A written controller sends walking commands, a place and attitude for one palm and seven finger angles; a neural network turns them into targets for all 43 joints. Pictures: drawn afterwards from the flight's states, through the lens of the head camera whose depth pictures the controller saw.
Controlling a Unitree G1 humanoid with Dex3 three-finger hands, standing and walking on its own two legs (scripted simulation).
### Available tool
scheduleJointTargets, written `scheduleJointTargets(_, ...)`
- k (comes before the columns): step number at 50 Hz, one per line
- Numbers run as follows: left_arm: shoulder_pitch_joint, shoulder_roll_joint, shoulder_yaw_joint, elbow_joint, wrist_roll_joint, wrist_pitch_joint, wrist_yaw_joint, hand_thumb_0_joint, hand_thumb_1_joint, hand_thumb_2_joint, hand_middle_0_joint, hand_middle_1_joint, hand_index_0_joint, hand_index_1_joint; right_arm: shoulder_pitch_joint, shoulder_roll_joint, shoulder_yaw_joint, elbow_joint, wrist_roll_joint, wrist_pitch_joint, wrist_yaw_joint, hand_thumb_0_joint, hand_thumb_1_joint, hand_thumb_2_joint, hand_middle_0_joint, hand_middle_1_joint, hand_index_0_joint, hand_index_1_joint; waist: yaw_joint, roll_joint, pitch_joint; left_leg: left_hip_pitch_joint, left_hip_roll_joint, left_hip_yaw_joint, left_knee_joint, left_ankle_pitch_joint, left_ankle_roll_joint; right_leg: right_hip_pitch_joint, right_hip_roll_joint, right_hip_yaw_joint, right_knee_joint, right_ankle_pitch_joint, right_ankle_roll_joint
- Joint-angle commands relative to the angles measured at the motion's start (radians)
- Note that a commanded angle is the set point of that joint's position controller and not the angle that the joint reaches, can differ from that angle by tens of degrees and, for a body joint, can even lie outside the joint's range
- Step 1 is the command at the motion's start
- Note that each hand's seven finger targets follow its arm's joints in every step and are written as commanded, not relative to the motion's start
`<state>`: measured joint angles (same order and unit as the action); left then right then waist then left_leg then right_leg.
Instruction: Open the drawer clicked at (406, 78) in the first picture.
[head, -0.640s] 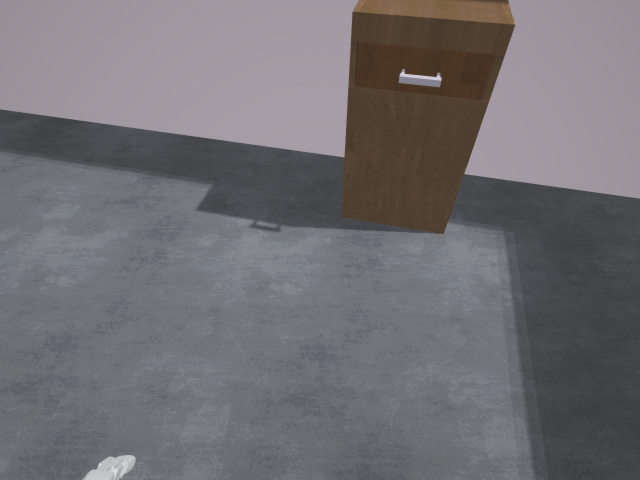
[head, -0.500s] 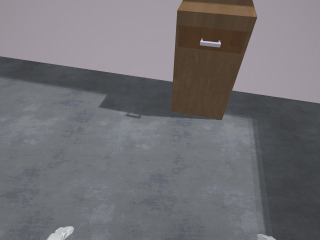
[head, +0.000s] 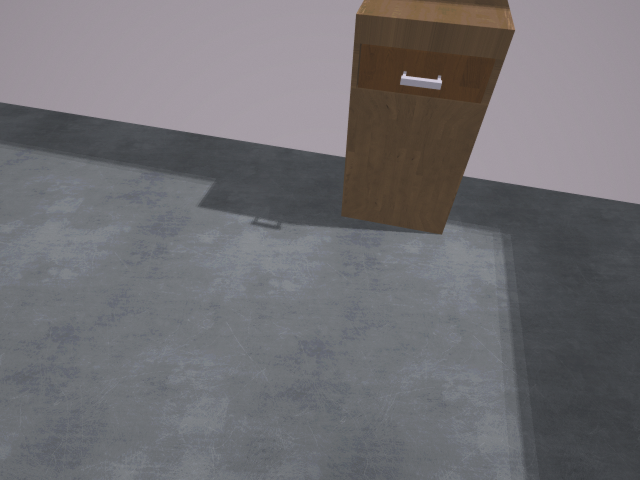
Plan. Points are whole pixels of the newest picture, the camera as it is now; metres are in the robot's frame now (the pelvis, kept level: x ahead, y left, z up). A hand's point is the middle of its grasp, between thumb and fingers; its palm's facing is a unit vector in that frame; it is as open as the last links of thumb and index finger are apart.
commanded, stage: stand and wait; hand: left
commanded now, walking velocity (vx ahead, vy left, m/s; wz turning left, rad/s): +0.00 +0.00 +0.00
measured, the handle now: (421, 79) +1.27 -0.25 -0.08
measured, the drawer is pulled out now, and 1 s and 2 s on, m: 0.00 0.00 0.00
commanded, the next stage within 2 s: look at it before walking up in 0.32 s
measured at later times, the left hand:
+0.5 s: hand out of the picture +0.06 +0.25 -0.15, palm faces -0.03 -0.94 -0.34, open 7.4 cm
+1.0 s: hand out of the picture +0.06 +0.25 -0.15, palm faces -0.02 -0.94 -0.34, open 7.4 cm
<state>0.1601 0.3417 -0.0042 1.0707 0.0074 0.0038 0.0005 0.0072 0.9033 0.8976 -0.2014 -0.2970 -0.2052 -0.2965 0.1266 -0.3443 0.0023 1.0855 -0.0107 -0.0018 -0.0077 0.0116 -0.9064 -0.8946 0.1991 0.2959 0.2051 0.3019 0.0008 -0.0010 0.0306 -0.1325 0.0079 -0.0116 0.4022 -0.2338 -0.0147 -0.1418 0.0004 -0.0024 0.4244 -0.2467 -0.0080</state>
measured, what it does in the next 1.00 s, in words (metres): stands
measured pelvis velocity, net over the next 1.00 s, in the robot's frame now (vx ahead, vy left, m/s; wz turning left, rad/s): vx -0.01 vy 0.00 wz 0.00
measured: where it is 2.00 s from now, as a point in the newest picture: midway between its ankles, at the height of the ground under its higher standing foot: outside the picture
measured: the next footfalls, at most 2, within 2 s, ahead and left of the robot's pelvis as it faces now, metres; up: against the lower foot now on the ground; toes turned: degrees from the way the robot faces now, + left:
left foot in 1.88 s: +0.36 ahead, +0.03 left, +0.00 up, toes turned -18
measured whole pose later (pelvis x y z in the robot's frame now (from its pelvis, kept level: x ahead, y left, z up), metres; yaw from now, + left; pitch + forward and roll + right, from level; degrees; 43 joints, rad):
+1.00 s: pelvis -0.01 +0.00 +0.00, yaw +0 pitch -2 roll +0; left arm 0.15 0.34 -0.01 1.09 0.01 0.00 0.00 0.01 0.90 0.90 -0.20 -0.30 -0.21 -0.30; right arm 0.11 -0.34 0.01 1.11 -0.01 -0.01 0.00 0.01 -0.91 -0.89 0.20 0.30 0.21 0.30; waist 0.00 0.00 0.03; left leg -0.12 0.01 -0.01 0.35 -0.20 -0.01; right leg -0.13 0.00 0.00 0.38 -0.21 -0.01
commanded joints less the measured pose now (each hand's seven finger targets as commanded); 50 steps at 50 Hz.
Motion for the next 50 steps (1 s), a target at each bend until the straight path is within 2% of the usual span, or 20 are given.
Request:
scheduleJointTargets(1, -0.062, 0.211, 0.039, -0.062, -0.001, -0.028, 0.011, 0.000, 0.900, 0.900, -0.200, -0.300, -0.200, -0.300, -0.065, -0.203, -0.038, -0.062, 0.001, -0.032, -0.010, 0.000, -0.900, -0.900, 0.200, 0.300, 0.200, 0.300, 0.004, 0.002, -0.061, 0.000, 0.105, -0.080, -0.062, 0.173, 0.043, 0.001, -0.121, 0.109, -0.083, 0.176, -0.028)
scheduleJointTargets(5, -0.070, 0.212, 0.039, -0.057, 0.001, -0.027, 0.010, 0.000, 0.900, 0.900, -0.200, -0.300, -0.200, -0.300, -0.057, -0.202, -0.037, -0.052, 0.001, -0.030, -0.008, 0.000, -0.900, -0.900, 0.200, 0.300, 0.200, 0.300, 0.002, -0.015, -0.039, -0.018, 0.103, -0.088, -0.078, 0.129, 0.042, -0.012, -0.119, 0.115, -0.102, 0.109, -0.027)
scheduleJointTargets(7, -0.069, 0.210, 0.038, -0.054, 0.001, -0.027, 0.009, 0.000, 0.900, 0.900, -0.200, -0.300, -0.200, -0.300, -0.059, -0.205, -0.037, -0.050, 0.000, -0.031, -0.008, 0.000, -0.900, -0.900, 0.200, 0.300, 0.200, 0.300, 0.003, -0.004, -0.025, -0.021, 0.102, -0.091, -0.085, 0.118, 0.043, -0.025, -0.117, 0.115, -0.108, 0.088, -0.026)
scheduleJointTargets(11, -0.068, 0.210, 0.038, -0.054, 0.002, -0.027, 0.008, 0.000, 0.900, 0.900, -0.200, -0.300, -0.200, -0.300, -0.053, -0.204, -0.036, -0.044, 0.000, -0.032, -0.006, 0.000, -0.900, -0.900, 0.200, 0.300, 0.200, 0.300, 0.004, -0.010, -0.033, -0.023, 0.104, -0.092, -0.090, 0.109, 0.043, -0.021, -0.118, 0.116, -0.112, 0.073, -0.024)
scheduleJointTargets(16, -0.069, 0.209, 0.038, -0.053, 0.002, -0.028, 0.008, 0.000, 0.900, 0.900, -0.200, -0.300, -0.200, -0.300, -0.048, -0.205, -0.036, -0.042, 0.001, -0.036, -0.006, 0.000, -0.900, -0.900, 0.200, 0.300, 0.200, 0.300, 0.004, -0.001, -0.051, -0.017, 0.107, -0.095, -0.090, 0.135, 0.043, -0.007, -0.117, 0.109, -0.105, 0.103, -0.023)
scheduleJointTargets(24, -0.067, 0.207, 0.037, -0.049, 0.003, -0.028, 0.009, 0.000, 0.900, 0.900, -0.200, -0.300, -0.200, -0.300, -0.047, -0.203, -0.036, -0.037, 0.002, -0.033, -0.006, 0.000, -0.900, -0.900, 0.200, 0.300, 0.200, 0.300, 0.002, -0.005, -0.033, -0.019, 0.107, -0.096, -0.096, 0.124, 0.042, -0.022, -0.119, 0.112, -0.115, 0.092, -0.022)
scheduleJointTargets(28, -0.059, 0.207, 0.037, -0.049, 0.003, -0.029, 0.009, 0.000, 0.900, 0.900, -0.200, -0.300, -0.200, -0.300, -0.045, -0.205, -0.036, -0.037, 0.003, -0.034, -0.006, 0.000, -0.900, -0.900, 0.200, 0.300, 0.200, 0.300, 0.002, 0.002, -0.058, -0.002, 0.107, -0.097, -0.090, 0.147, 0.043, -0.010, -0.119, 0.111, -0.111, 0.118, -0.023)
scheduleJointTargets(35, -0.059, 0.208, 0.036, -0.043, 0.003, -0.029, 0.009, 0.000, 0.900, 0.900, -0.200, -0.300, -0.200, -0.300, -0.051, -0.204, -0.035, -0.034, 0.003, -0.034, -0.006, 0.000, -0.900, -0.900, 0.200, 0.300, 0.200, 0.300, 0.004, -0.003, -0.043, -0.003, 0.109, -0.093, -0.095, 0.149, 0.042, -0.014, -0.119, 0.109, -0.113, 0.129, -0.021)
scheduleJointTargets(38, -0.055, 0.209, 0.037, -0.044, 0.003, -0.032, 0.010, 0.000, 0.900, 0.900, -0.200, -0.300, -0.200, -0.300, -0.047, -0.205, -0.035, -0.035, 0.005, -0.033, -0.006, 0.000, -0.900, -0.900, 0.200, 0.300, 0.200, 0.300, 0.002, -0.011, -0.065, 0.007, 0.111, -0.092, -0.088, 0.174, 0.041, 0.004, -0.121, 0.109, -0.111, 0.163, -0.023)
scheduleJointTargets(42, -0.055, 0.209, 0.035, -0.040, 0.003, -0.031, 0.009, 0.000, 0.900, 0.900, -0.200, -0.300, -0.200, -0.300, -0.054, -0.207, -0.034, -0.034, 0.004, -0.034, -0.007, 0.000, -0.900, -0.900, 0.200, 0.300, 0.200, 0.300, 0.004, 0.005, -0.058, 0.011, 0.112, -0.089, -0.093, 0.180, 0.040, 0.003, -0.122, 0.107, -0.112, 0.172, -0.021)
scheduleJointTargets(50, -0.061, 0.211, 0.037, -0.041, 0.004, -0.031, 0.010, 0.000, 0.900, 0.900, -0.200, -0.300, -0.200, -0.300, -0.055, -0.207, -0.034, -0.033, 0.003, -0.033, -0.007, 0.000, -0.900, -0.900, 0.200, 0.300, 0.200, 0.300, 0.002, -0.011, -0.047, 0.012, 0.110, -0.091, -0.100, 0.172, 0.039, -0.001, -0.120, 0.109, -0.118, 0.163, -0.021)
